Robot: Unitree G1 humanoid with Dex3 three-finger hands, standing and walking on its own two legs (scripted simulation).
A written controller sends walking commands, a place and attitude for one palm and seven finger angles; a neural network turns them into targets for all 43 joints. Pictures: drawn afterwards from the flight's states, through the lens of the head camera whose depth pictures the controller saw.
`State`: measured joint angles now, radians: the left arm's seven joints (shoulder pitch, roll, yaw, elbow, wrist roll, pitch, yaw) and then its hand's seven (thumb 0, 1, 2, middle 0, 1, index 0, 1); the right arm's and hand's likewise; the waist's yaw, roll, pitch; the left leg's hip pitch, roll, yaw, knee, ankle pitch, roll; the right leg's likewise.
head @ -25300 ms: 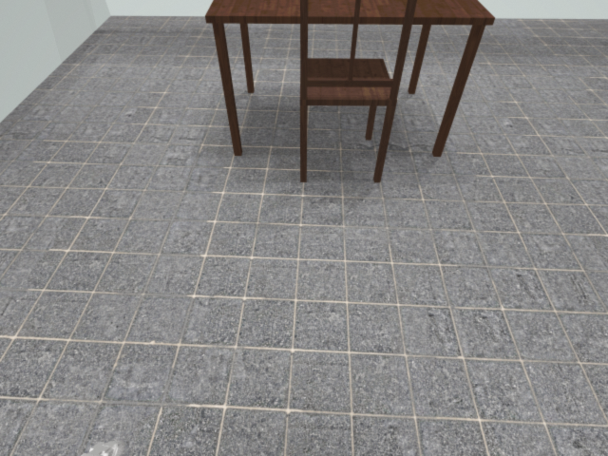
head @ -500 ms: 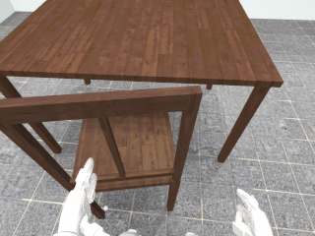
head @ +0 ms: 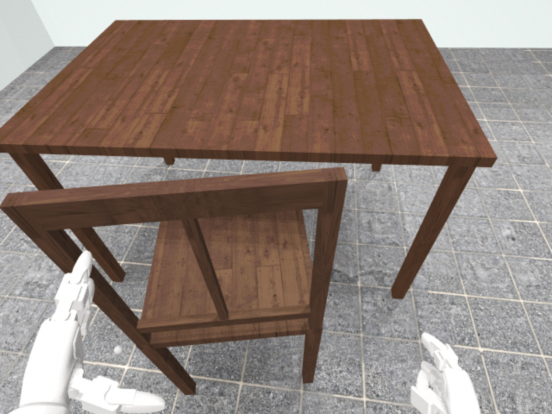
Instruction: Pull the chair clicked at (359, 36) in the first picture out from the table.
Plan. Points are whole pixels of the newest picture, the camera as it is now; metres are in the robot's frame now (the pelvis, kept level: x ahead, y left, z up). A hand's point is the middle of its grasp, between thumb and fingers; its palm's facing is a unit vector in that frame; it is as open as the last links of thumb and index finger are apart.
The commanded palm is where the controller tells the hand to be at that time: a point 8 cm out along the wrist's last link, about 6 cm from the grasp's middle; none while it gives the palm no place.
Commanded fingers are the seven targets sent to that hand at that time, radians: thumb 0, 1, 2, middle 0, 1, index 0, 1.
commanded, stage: draw the hand back to the body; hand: left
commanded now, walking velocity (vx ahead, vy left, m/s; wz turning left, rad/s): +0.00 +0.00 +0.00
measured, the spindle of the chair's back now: (209, 275) +0.34 +0.14 -0.02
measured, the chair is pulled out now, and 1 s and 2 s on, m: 0.13 0.13 0.13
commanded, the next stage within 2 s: step back with the hand held close in 0.94 s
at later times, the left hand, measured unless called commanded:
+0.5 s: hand (32, 278) +0.21 +0.26 +0.19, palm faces +0.42 -0.80 -0.43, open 10.3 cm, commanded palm +0.17 +0.30 +0.21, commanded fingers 0.00 0.83 0.87 -0.19 -0.28 -0.19 -0.28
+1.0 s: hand (10, 275) +0.21 +0.27 +0.20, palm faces +0.44 -0.79 -0.42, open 7.5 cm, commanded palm +0.16 +0.31 +0.22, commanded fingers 0.00 0.90 0.90 -0.20 -0.30 -0.20 -0.30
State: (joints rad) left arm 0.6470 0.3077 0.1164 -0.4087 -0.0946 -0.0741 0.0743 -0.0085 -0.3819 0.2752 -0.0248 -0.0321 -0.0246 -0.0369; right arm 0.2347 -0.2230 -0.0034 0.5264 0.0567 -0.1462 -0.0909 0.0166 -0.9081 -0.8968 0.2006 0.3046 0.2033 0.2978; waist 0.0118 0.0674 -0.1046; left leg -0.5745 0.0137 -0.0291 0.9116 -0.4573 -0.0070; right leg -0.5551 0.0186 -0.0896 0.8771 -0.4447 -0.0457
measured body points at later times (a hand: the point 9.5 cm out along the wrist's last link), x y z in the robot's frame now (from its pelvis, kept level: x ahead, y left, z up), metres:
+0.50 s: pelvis +0.03 +0.01 +0.04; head +0.02 -0.02 +0.49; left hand +0.19 +0.30 +0.21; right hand +0.24 -0.20 -0.04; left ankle +0.00 +0.12 -0.69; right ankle +0.00 -0.09 -0.69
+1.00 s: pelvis +0.02 +0.01 +0.04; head +0.01 -0.01 +0.49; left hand +0.18 +0.31 +0.23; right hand +0.21 -0.22 -0.04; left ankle +0.00 +0.12 -0.69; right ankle +0.00 -0.09 -0.69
